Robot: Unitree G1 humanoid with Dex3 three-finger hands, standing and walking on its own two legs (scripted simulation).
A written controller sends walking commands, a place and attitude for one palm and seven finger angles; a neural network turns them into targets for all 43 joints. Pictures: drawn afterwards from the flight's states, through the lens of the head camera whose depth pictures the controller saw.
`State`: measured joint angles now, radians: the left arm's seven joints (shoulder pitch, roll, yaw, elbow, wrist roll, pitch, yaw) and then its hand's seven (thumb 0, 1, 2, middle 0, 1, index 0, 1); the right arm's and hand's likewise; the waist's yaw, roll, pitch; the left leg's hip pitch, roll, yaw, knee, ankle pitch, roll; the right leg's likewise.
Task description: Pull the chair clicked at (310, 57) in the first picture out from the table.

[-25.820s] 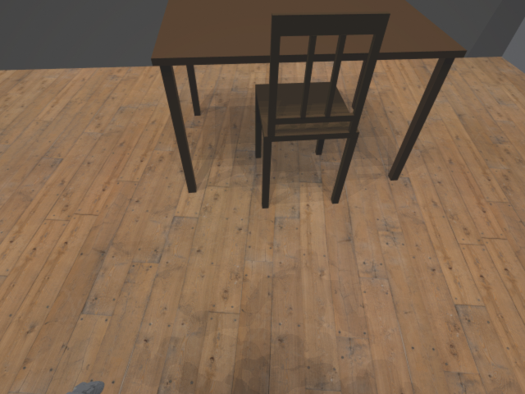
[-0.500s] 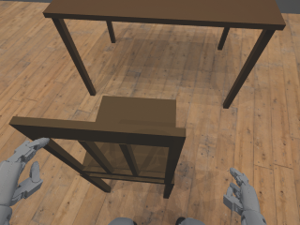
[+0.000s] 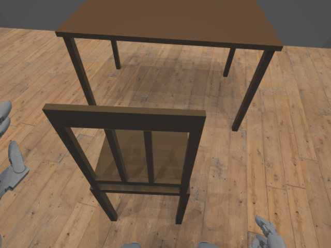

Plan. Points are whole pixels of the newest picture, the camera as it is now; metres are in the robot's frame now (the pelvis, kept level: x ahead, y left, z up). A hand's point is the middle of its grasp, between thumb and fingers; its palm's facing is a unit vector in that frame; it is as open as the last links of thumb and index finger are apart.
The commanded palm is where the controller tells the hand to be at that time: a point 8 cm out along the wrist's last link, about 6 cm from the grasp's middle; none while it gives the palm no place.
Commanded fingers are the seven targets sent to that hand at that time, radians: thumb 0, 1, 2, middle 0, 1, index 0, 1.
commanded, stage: step back with the hand held close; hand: left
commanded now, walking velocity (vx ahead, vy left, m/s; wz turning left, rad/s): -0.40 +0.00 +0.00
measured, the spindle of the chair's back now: (118, 157) +0.38 +0.16 -0.07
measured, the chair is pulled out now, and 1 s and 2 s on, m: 0.59 0.59 0.59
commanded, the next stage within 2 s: stop stepping back and stand still in 0.10 s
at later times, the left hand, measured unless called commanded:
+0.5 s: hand out of the picture +0.12 +0.28 +0.19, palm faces +0.43 -0.76 -0.49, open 7.4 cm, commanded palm +0.07 +0.31 +0.19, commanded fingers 0.00 0.90 0.90 -0.20 -0.30 -0.20 -0.30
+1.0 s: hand out of the picture +0.13 +0.25 +0.18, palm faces +0.41 -0.77 -0.48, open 7.4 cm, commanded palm +0.07 +0.28 +0.19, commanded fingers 0.00 0.90 0.90 -0.20 -0.30 -0.20 -0.30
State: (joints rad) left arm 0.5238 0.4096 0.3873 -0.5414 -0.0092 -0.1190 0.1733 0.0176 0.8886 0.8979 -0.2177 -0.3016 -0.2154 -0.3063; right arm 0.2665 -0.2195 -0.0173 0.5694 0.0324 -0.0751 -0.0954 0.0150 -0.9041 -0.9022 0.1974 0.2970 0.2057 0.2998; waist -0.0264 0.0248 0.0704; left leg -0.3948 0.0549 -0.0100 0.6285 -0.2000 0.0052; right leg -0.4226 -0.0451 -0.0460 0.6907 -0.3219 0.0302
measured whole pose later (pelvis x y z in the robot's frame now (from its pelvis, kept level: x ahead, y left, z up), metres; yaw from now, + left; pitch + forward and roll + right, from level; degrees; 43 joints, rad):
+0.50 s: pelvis -0.08 +0.01 +0.01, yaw +0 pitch +0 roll -1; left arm 0.57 0.45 0.46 -0.57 -0.03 -0.20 0.16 0.01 0.89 0.90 -0.22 -0.30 -0.21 -0.31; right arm 0.19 -0.15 0.01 0.60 0.02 -0.16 -0.05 0.01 -0.90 -0.90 0.20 0.30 0.21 0.30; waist 0.01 -0.02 0.04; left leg -0.34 0.04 0.05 0.56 -0.22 0.01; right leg -0.26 -0.03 -0.02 0.51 -0.25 0.03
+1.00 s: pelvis -0.08 -0.01 +0.02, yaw -1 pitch -1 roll -2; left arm 0.56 0.41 0.41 -0.45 -0.04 -0.18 0.17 0.01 0.89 0.90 -0.22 -0.30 -0.21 -0.31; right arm 0.24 -0.24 -0.03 0.66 0.03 -0.12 -0.07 0.02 -0.90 -0.90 0.20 0.30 0.21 0.30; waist -0.02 0.04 0.02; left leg -0.29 0.07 0.00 0.49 -0.18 -0.02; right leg -0.20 0.02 -0.02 0.43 -0.21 0.00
